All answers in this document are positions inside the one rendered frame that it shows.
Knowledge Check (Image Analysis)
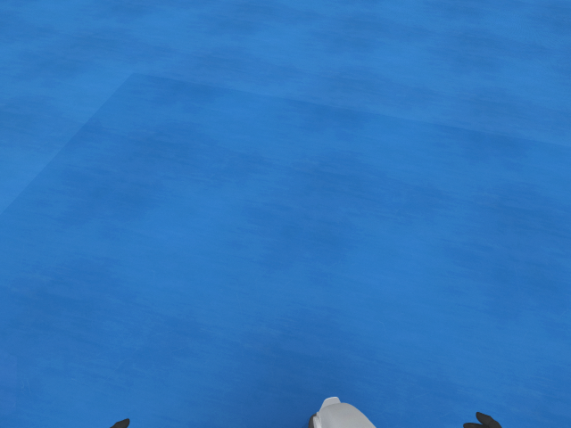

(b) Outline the right robot shin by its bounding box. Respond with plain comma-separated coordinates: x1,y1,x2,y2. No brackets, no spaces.
319,397,341,412

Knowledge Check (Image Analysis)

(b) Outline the right robot thigh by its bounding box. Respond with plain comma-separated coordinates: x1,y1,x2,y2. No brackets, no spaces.
313,403,376,428

